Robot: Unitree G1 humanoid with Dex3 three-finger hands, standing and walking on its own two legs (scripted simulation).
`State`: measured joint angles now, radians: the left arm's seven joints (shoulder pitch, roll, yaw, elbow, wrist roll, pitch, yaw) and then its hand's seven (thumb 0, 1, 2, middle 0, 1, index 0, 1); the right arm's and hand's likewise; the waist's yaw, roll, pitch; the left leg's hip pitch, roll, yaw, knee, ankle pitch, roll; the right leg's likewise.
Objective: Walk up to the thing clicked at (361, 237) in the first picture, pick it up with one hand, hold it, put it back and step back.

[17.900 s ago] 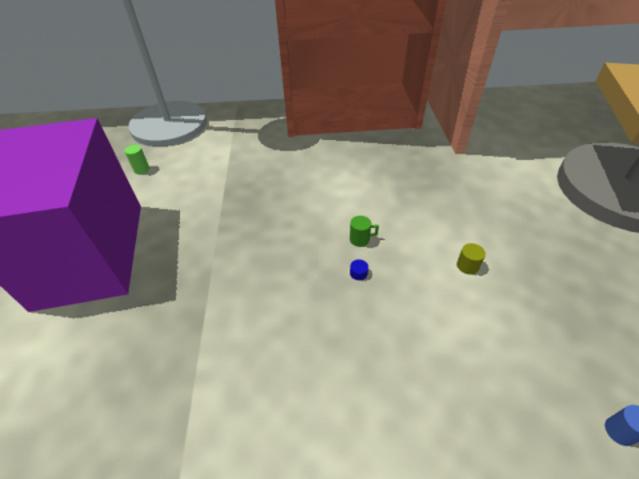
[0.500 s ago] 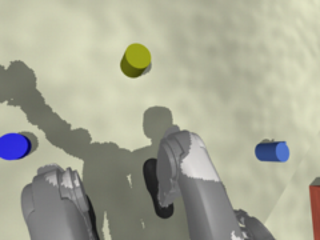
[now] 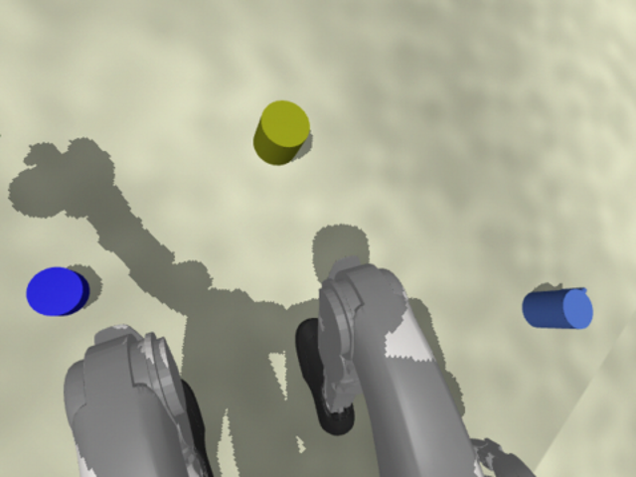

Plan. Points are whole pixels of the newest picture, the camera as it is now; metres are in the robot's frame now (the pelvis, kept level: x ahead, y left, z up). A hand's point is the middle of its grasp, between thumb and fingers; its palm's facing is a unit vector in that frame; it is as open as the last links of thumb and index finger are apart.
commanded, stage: lift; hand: left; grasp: from above
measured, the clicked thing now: out of the picture +0.54 +0.33 -0.17
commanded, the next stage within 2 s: hold in 1.54 s
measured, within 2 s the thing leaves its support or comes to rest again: neither
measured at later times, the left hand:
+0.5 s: hand out of the picture +0.46 +0.33 +0.01, palm faces -0.46 -0.10 -0.88, open 10.6 cm
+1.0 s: hand out of the picture +0.38 +0.28 +0.20, palm faces -0.45 -0.14 -0.88, open 10.6 cm
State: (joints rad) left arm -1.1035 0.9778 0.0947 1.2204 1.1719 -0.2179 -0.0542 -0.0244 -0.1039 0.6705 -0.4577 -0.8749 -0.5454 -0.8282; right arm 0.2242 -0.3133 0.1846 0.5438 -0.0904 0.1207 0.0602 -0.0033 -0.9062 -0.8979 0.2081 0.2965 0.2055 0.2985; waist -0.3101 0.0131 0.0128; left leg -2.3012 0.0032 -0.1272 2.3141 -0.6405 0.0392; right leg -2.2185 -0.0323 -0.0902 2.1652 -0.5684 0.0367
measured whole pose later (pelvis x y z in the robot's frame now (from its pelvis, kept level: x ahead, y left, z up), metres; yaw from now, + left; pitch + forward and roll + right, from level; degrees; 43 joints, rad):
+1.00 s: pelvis +0.03 -0.01 +0.26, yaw +7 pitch +22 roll -3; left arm -0.45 0.55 -0.07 0.80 0.96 -0.10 0.01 -0.02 -0.07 0.65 -0.42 -0.90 -0.52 -0.85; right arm 0.23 -0.25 0.01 0.68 0.04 0.02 -0.06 0.00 -0.91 -0.90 0.21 0.30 0.20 0.30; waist -0.11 0.05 -0.15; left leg -1.26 0.04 -0.03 1.42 -0.54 0.00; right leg -1.26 -0.01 -0.04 1.36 -0.48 0.02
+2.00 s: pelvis +0.10 +0.00 +0.39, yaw +6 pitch +8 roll -1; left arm -0.32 0.41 -0.18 0.76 1.00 0.00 0.02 -0.01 -0.11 0.68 -0.44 -0.90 -0.55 -0.84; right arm 0.25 -0.25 -0.05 0.72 0.06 0.02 -0.05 0.01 -0.90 -0.89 0.21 0.30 0.20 0.30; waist -0.03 0.05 -0.09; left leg -0.50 0.03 0.03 0.73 -0.38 0.00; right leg -0.52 -0.01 0.01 0.69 -0.32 0.02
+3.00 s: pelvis +0.09 -0.02 +0.41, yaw +6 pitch +2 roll +1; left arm -0.23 0.41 -0.19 0.58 0.97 0.00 -0.07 -0.01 -0.13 0.67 -0.50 -0.84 -0.61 -0.78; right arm 0.19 -0.26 -0.02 0.68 0.08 0.04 -0.08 0.01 -0.91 -0.90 0.20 0.30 0.20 0.30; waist 0.00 0.06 -0.02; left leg -0.30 0.03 0.05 0.53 -0.26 -0.01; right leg -0.35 -0.01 0.02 0.55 -0.24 0.00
